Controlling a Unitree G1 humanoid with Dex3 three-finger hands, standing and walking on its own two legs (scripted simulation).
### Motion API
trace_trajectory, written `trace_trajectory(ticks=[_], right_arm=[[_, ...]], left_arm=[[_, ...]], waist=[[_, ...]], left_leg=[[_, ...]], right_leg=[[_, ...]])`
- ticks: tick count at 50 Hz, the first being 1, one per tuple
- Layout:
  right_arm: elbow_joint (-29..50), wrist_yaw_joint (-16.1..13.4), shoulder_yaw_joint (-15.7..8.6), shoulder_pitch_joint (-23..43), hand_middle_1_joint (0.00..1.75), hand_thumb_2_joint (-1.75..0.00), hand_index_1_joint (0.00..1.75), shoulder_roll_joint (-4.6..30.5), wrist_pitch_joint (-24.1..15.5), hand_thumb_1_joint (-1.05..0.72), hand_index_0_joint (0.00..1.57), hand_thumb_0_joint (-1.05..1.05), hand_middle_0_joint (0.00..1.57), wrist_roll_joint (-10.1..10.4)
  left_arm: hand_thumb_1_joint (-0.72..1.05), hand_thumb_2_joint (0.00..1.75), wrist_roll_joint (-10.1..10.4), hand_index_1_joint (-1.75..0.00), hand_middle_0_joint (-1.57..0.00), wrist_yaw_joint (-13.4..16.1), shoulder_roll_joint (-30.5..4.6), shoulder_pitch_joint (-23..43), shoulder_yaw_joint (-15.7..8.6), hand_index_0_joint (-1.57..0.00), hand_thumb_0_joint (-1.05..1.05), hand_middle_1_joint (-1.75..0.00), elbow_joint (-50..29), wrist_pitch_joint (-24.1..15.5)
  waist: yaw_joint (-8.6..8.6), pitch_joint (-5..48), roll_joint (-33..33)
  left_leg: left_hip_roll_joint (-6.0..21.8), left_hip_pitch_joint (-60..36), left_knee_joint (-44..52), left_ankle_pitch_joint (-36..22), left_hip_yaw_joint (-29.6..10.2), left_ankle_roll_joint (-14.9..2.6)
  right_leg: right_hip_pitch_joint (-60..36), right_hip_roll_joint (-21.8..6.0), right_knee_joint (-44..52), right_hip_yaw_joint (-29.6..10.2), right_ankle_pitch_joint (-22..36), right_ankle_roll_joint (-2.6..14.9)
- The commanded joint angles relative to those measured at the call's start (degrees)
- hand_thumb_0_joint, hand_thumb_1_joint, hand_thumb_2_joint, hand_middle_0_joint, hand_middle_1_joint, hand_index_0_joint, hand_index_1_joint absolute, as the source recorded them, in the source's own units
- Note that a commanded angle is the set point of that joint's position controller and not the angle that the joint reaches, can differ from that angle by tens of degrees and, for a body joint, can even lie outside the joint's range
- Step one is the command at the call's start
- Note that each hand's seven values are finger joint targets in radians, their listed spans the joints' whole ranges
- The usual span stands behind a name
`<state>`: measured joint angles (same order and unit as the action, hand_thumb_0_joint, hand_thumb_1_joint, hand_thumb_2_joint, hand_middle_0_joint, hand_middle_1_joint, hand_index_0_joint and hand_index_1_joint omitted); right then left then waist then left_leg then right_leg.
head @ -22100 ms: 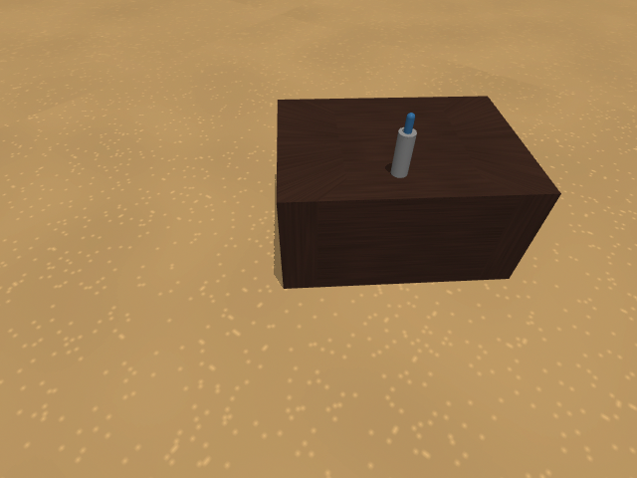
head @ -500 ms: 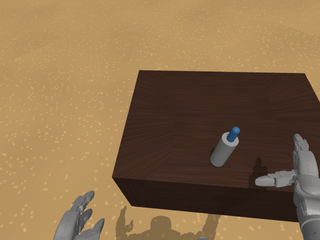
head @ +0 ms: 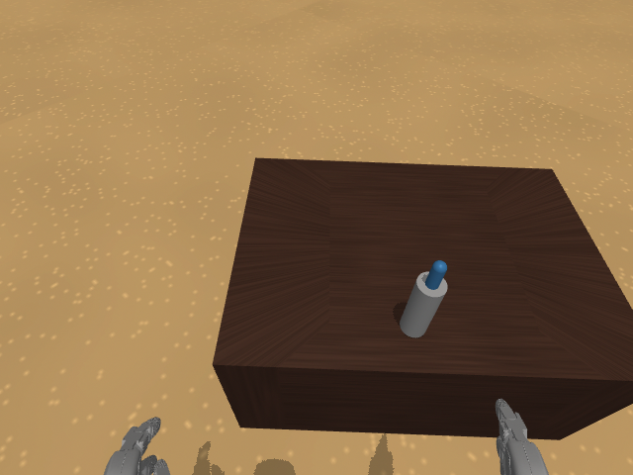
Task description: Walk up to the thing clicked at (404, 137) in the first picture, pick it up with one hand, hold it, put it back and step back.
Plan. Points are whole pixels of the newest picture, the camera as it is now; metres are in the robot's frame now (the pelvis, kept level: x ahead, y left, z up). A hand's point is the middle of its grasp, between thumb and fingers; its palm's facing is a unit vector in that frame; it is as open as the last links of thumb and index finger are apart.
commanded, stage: home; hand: right
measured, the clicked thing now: (425, 297) +0.47 -0.20 -0.17
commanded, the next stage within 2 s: stand in 1.90 s
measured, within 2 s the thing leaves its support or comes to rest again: neither
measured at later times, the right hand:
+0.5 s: hand out of the picture +0.16 -0.18 -0.06, palm faces +0.14 +0.95 -0.27, open 17.4 cm
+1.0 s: hand out of the picture +0.12 -0.26 -0.11, palm faces -0.03 +0.92 -0.39, open 17.4 cm
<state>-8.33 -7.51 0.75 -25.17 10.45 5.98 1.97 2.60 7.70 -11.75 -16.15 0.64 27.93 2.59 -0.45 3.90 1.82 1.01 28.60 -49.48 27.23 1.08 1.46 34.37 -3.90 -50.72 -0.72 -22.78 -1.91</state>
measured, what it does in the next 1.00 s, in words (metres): stands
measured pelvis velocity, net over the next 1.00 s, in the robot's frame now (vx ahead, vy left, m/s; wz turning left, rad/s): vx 0.01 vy -0.02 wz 0.01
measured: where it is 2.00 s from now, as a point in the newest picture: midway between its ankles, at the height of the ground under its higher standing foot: outside the picture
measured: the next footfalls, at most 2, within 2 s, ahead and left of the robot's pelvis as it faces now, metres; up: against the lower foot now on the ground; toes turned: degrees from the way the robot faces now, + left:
none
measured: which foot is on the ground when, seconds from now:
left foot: down 0.00-1.00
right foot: down 0.00-1.00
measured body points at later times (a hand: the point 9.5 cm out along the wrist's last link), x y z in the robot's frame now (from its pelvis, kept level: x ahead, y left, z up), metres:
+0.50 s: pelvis -0.01 +0.00 +0.00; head +0.02 +0.01 +0.45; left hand +0.16 +0.25 -0.08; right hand +0.15 -0.23 -0.04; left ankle -0.02 +0.13 -0.70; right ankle +0.03 -0.14 -0.70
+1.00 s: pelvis +0.01 -0.02 +0.02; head +0.02 +0.00 +0.47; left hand +0.13 +0.26 -0.10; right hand +0.12 -0.30 -0.08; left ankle -0.02 +0.13 -0.70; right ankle +0.03 -0.14 -0.70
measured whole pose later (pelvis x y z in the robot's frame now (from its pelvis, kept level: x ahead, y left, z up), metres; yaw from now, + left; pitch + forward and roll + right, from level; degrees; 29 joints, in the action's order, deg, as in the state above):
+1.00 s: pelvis +0.01 -0.02 +0.02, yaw +0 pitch +1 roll +0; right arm -41.0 -1.6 -1.0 -16.0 18.6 0.6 -2.7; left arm -2.7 1.0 -17.7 -10.6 -1.1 47.4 0.0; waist -0.4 0.5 1.5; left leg 3.0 17.8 -42.5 25.4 -0.6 2.7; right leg 22.9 -2.0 -43.4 1.5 -21.2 -0.6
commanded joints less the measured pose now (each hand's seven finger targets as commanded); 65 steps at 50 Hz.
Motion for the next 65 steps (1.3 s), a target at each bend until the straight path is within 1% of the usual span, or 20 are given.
trace_trajectory(ticks=[1, 5, 9, 11, 18, 32, 33, 36, 37, 38, 40, 41, 44, 45, 49, 53, 54, 55, 64, 65], right_arm=[[12.5, -1.3, -4.6, 6.2, 0.06, -0.06, 0.06, 7.6, -2.4, 0.53, 0.05, 0.00, 0.05, -0.8], [11.1, -1.2, -3.1, 2.9, 0.06, -0.06, 0.06, 6.1, -1.3, 0.53, 0.05, 0.00, 0.05, -1.0], [10.9, -1.3, -3.8, 2.8, 0.05, -0.06, 0.05, 6.1, -0.6, 0.54, 0.05, 0.00, 0.05, -1.0], [10.8, -1.2, -3.6, 1.9, 0.05, -0.06, 0.05, 5.8, -0.3, 0.53, 0.05, 0.00, 0.05, -1.0], [13.8, -1.3, -3.9, 3.8, 0.06, -0.06, 0.06, 6.6, 0.4, 0.53, 0.05, 0.00, 0.05, -1.1], [13.2, -1.6, -3.8, 2.3, 0.06, -0.07, 0.06, 6.0, 2.2, 0.52, 0.05, 0.00, 0.05, -1.5], [12.7, -1.4, -2.8, 2.5, 0.05, -0.06, 0.05, 4.9, 2.4, 0.53, 0.05, 0.00, 0.05, -1.5], [13.6, -1.6, -3.8, 3.2, 0.06, -0.07, 0.06, 6.0, 2.6, 0.51, 0.05, 0.00, 0.05, -1.6], [-6.5, 1.5, -6.1, 8.7, 0.05, -0.06, 0.05, 17.0, -1.8, 0.53, 0.05, 0.00, 0.05, -7.5], [-10.2, 2.9, -6.7, 6.5, 0.05, -0.04, 0.05, 17.1, -3.8, 0.56, 0.05, 0.00, 0.05, -7.9], [-13.5, 4.3, -6.0, 6.9, 0.06, -0.07, 0.06, 16.4, -6.0, 0.51, 0.05, 0.00, 0.05, -6.8], [-15.4, 4.9, -5.7, 8.4, 0.05, -0.04, 0.05, 16.6, -6.8, 0.57, 0.05, 0.00, 0.05, -5.8], [-21.2, 5.5, -4.7, 10.0, 0.05, -0.05, 0.05, 15.3, -7.6, 0.55, 0.05, 0.00, 0.05, -4.3], [-23.5, 5.5, -4.5, 10.1, 0.05, -0.05, 0.05, 15.5, -7.8, 0.55, 0.05, 0.00, 0.05, -4.4], [-30.4, 5.2, -4.5, 12.0, 0.05, -0.05, 0.05, 17.6, -8.1, 0.54, 0.05, 0.00, 0.05, -4.6], [-36.1, 5.2, -4.1, 12.3, 0.05, -0.06, 0.05, 18.1, -8.0, 0.53, 0.05, 0.00, 0.05, -4.0], [-37.5, 5.0, -4.0, 11.6, 0.05, -0.06, 0.05, 18.6, -8.1, 0.53, 0.05, 0.00, 0.05, -3.8], [-38.9, 5.0, -3.9, 12.4, 0.05, -0.05, 0.05, 19.1, -8.1, 0.55, 0.05, 0.00, 0.05, -3.8], [-47.2, 4.8, -2.8, 14.1, 0.05, -0.06, 0.05, 19.9, -7.6, 0.53, 0.05, 0.00, 0.05, -3.4], [-47.6, 4.8, -2.8, 15.0, 0.05, -0.05, 0.05, 20.1, -7.6, 0.54, 0.05, 0.00, 0.05, -3.5]], left_arm=[[0.90, 0.90, -0.9, -0.30, -0.20, 1.3, -6.2, 4.3, -2.5, -0.20, 0.00, -0.30, -8.7, -5.4], [0.90, 0.90, -1.1, -0.30, -0.20, 1.4, -6.2, 5.3, -2.2, -0.20, 0.00, -0.30, -8.4, -6.9], [0.90, 0.90, -1.1, -0.30, -0.20, 1.2, -6.4, 5.9, -2.2, -0.20, 0.00, -0.30, -7.9, -8.0], [0.90, 0.90, -1.2, -0.30, -0.20, 1.2, -6.3, 6.3, -2.2, -0.20, 0.00, -0.30, -8.1, -8.5], [0.90, 0.90, -1.4, -0.30, -0.20, 1.8, -6.7, 5.4, -2.3, -0.20, 0.00, -0.30, -7.6, -9.7], [0.90, 0.90, -1.9, -0.31, -0.20, 1.9, -7.0, 5.2, -2.8, -0.20, 0.00, -0.31, -6.3, -10.8], [0.90, 0.90, -1.9, -0.30, -0.20, 1.8, -7.1, 5.5, -2.7, -0.20, 0.00, -0.30, -6.6, -10.8], [0.90, 0.90, -2.0, -0.30, -0.20, 1.7, -6.9, 5.2, -2.7, -0.20, 0.00, -0.30, -6.3, -11.0], [0.90, 0.90, -9.1, -0.31, -0.20, -1.6, -14.0, 7.7, -3.5, -0.20, 0.00, -0.31, 4.7, -8.0], [0.90, 0.90, -9.0, -0.31, -0.20, -3.0, -14.7, 6.5, -4.9, -0.20, 0.00, -0.31, 5.5, -6.8], [0.90, 0.90, -7.5, -0.31, -0.20, -4.2, -14.3, 7.6, -4.4, -0.20, 0.00, -0.31, 6.0, -5.7], [0.90, 0.90, -6.4, -0.31, -0.20, -4.9, -14.3, 6.9, -4.2, -0.20, 0.00, -0.31, 6.8, -5.5], [0.90, 0.90, -5.2, -0.31, -0.20, -6.1, -13.6, 8.5, -3.8, -0.20, 0.00, -0.31, 9.9, -4.9], [0.90, 0.90, -5.1, -0.31, -0.20, -6.3, -13.1, 8.3, -3.7, -0.20, 0.00, -0.31, 11.4, -4.6], [0.90, 0.90, -5.1, -0.31, -0.20, -6.6, -14.2, 8.5, -4.0, -0.20, 0.00, -0.31, 16.0, -4.2], [0.90, 0.90, -4.8, -0.30, -0.20, -6.7, -16.0, 8.8, -4.3, -0.20, 0.00, -0.31, 20.6, -4.2], [0.90, 0.90, -4.6, -0.30, -0.20, -6.6, -16.3, 9.4, -4.3, -0.20, 0.00, -0.31, 21.4, -4.1], [0.90, 0.90, -4.4, -0.31, -0.20, -6.6, -16.1, 8.8, -4.2, -0.20, 0.00, -0.31, 22.6, -3.9], [0.90, 0.90, -4.0, -0.31, -0.20, -6.7, -17.7, 10.0, -3.8, -0.20, 0.00, -0.31, 29.9, -3.1], [0.90, 0.90, -3.9, -0.31, -0.20, -6.6, -17.6, 9.6, -3.7, -0.20, 0.00, -0.31, 30.5, -3.2]], waist=[[-1.23, 6.4, -3.1], [-0.48, 4.6, -3.3], [-0.11, 1.9, -2.3], [-0.38, 3.5, -4.4], [-0.72, 6.0, -2.0], [0.01, 6.2, -0.3], [-0.57, 5.7, -1.0], [-0.24, 6.2, -0.2], [0.84, 1.1, 3.0], [0.55, 3.3, 3.3], [0.00, 2.9, -0.9], [-0.70, 3.1, -2.3], [-0.06, 3.0, -2.2], [-0.22, 3.0, -2.2], [-0.49, -1.2, -2.6], [0.16, -1.2, -0.1], [0.50, -0.4, -0.7], [-0.12, -0.6, -1.6], [0.00, -3.3, -1.7], [-0.22, -3.1, -2.0]], left_leg=[[-0.6, 1.8, 10.5, -11.0, -0.2, -0.12], [-0.4, 2.6, 11.1, -8.8, -0.6, -0.27], [-0.9, 4.2, 11.5, -4.0, 0.5, -0.93], [-0.9, 3.2, 11.3, -6.2, 0.5, -0.50], [-1.1, 2.2, 9.9, -11.0, 0.9, -0.45], [-2.1, 0.6, 8.7, -12.4, 2.3, -1.09], [-2.2, 1.0, 8.7, -12.1, 2.6, -1.06], [-2.3, 0.4, 8.5, -13.2, 2.5, -1.12], [1.4, -2.9, 9.2, -12.1, -3.0, -2.84], [1.7, -5.4, 8.3, -14.3, -2.7, -3.90], [2.1, -4.2, 10.5, -14.4, -3.2, -3.49], [2.5, -5.4, 10.6, -15.5, -3.9, -3.37], [3.4, -7.7, 12.4, -17.5, -4.5, -2.94], [3.8, -8.5, 13.5, -19.7, -4.8, -2.95], [4.2, -8.9, 17.2, -17.4, -5.1, -2.87], [3.7, -12.2, 18.3, -19.7, -4.0, -2.43], [4.3, -13.7, 19.3, -22.7, -4.2, -2.45], [4.6, -14.6, 20.1, -23.5, -4.5, -2.37], [5.3, -17.0, 28.0, -20.5, -4.6, -1.51], [5.5, -18.2, 27.4, -22.8, -4.5, -1.65]], right_leg=[[-7.4, 3.0, 5.5, 3.0, 6.5, 2.90], [-6.9, 3.2, 5.7, 3.1, 5.6, 2.65], [-6.0, 3.2, 7.2, 3.0, 2.2, 2.32], [-6.1, 3.2, 6.5, 3.0, 4.0, 2.60], [-7.6, 3.1, 6.0, 3.0, 7.1, 2.58], [-8.4, 2.4, 7.2, 2.2, 9.7, 1.98], [-8.8, 2.2, 7.5, 2.1, 9.6, 1.99], [-9.0, 2.1, 7.4, 2.1, 10.9, 1.88], [-13.7, -0.4, 9.6, -2.4, 16.8, 4.58], [-14.4, -0.6, 9.3, -2.3, 18.7, 4.93], [-15.7, -0.8, 9.9, -3.1, 15.8, 5.49], [-16.0, -0.8, 10.5, -3.0, 16.0, 5.21], [-16.3, 0.0, 11.7, -2.1, 16.0, 3.87], [-17.0, 0.2, 11.7, -1.9, 17.1, 3.57], [-18.1, 0.0, 16.4, -2.4, 14.8, 3.62], [-21.3, -1.5, 21.6, -4.1, 18.6, 4.09], [-22.7, -1.4, 21.1, -3.9, 21.0, 4.18], [-23.3, -1.3, 21.9, -3.5, 21.4, 4.00], [-28.2, -1.5, 29.2, -3.3, 16.7, 3.21], [-28.4, -1.8, 29.5, -3.3, 19.7, 3.29]])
